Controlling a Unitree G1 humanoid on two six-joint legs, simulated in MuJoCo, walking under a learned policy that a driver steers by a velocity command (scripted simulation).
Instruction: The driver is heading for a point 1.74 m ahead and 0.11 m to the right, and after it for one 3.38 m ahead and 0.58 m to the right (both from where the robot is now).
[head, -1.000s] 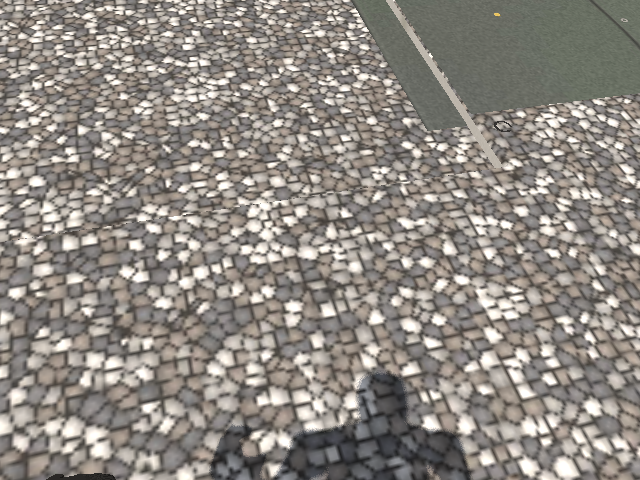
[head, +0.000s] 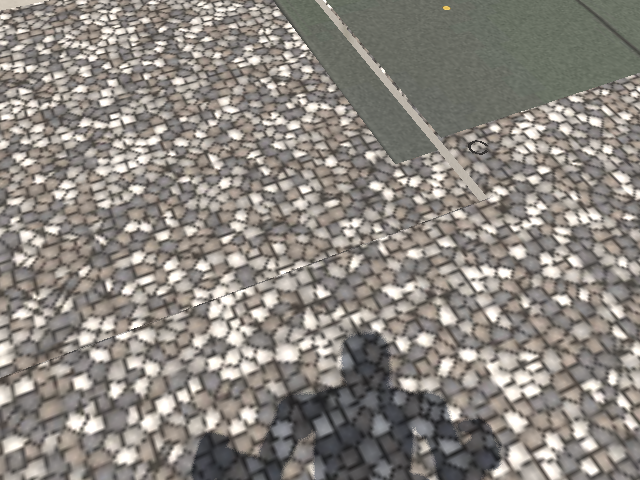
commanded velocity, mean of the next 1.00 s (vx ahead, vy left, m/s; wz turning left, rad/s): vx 0.01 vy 0.00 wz -0.22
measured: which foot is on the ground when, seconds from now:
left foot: down 0.00-0.12, up 0.14-0.60, down 0.62-1.00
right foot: up 0.00-0.10, down 0.12-1.00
